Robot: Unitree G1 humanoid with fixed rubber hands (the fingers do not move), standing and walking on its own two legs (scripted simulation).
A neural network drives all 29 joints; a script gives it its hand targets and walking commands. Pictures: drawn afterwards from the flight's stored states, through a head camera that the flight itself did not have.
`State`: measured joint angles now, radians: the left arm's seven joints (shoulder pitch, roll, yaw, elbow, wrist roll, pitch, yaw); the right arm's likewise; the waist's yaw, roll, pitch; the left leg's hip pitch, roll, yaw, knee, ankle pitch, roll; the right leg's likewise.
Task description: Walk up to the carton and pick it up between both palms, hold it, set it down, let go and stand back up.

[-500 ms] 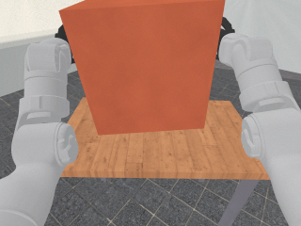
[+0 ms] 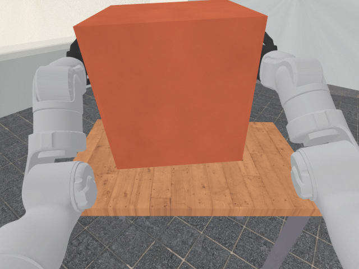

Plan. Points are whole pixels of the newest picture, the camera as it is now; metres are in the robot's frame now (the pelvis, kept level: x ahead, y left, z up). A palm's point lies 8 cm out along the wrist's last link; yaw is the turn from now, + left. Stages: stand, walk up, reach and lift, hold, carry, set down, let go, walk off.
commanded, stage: hold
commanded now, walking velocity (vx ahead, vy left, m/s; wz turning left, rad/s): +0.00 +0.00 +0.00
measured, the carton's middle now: (174, 80) +0.42 +0.01 +0.29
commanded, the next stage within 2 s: set down in 0.34 s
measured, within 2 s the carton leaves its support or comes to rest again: neither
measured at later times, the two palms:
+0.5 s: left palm (77, 45) +0.35 +0.18 +0.38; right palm (282, 43) +0.34 -0.19 +0.39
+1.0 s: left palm (78, 71) +0.41 +0.21 +0.32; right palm (247, 69) +0.40 -0.15 +0.33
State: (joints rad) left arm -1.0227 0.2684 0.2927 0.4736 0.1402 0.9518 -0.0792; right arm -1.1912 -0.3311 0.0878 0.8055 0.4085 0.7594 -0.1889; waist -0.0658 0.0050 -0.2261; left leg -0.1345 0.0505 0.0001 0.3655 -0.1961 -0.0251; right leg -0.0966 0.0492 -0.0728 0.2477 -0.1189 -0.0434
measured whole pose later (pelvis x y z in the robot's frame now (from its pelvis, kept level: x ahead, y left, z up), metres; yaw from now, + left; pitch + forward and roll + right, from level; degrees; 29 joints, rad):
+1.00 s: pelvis +0.02 +0.00 +0.00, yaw +2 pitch -6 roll -1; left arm -1.06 0.31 0.32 0.52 0.23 0.76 -0.15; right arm -1.14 -0.20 -0.08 0.83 0.25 0.47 -0.16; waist -0.12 -0.08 -0.06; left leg -0.02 0.04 -0.02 0.36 -0.23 -0.03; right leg 0.01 0.04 -0.09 0.26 -0.17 -0.04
